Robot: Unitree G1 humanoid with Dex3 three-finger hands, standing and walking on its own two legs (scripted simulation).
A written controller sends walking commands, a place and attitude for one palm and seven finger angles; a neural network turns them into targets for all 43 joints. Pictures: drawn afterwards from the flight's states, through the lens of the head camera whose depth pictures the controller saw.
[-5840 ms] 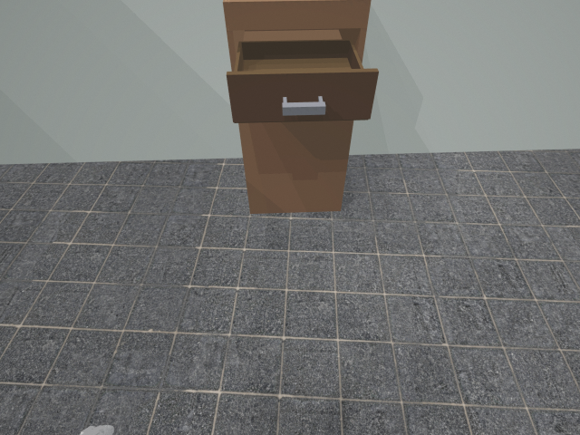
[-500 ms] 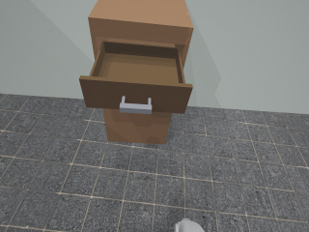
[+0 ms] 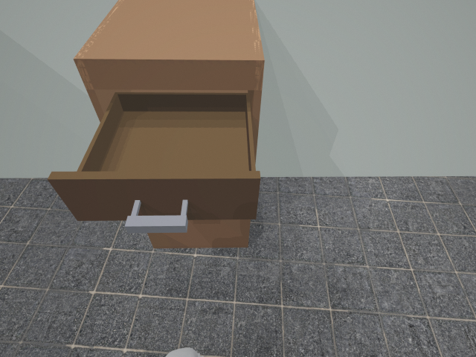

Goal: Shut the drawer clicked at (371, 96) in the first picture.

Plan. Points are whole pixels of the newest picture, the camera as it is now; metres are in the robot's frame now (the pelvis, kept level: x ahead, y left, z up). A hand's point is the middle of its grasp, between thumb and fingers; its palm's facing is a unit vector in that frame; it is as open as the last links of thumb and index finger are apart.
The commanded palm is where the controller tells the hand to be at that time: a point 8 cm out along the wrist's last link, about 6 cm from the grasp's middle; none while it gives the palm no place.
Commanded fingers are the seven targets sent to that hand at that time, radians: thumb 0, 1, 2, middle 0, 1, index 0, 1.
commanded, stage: take the last steps up to it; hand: left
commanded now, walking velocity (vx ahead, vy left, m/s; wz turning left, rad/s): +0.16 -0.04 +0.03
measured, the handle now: (159, 214) +0.38 +0.17 +0.00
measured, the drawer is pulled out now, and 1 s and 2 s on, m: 0.30 0.30 0.30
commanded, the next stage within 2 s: come to a stop and stand still in 0.02 s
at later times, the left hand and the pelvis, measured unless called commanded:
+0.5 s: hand out of the picture +0.06 +0.17 -0.18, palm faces +0.06 -0.97 -0.22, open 7.4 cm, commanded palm none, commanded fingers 0.00 0.90 0.90 -0.20 -0.30 -0.20 -0.30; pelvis +0.05 -0.02 +0.00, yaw -1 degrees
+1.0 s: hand out of the picture +0.02 +0.15 -0.15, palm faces +0.10 -0.96 -0.27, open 7.4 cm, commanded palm none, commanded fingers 0.00 0.90 0.90 -0.20 -0.30 -0.20 -0.30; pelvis +0.01 -0.04 +0.01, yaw +0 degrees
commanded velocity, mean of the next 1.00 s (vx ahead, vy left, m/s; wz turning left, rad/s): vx -0.02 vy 0.05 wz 0.00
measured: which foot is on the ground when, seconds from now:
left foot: up 0.00-0.14, down 0.16-0.58, up 0.60-1.00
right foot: down 0.00-0.18, up 0.20-0.54, down 0.56-1.00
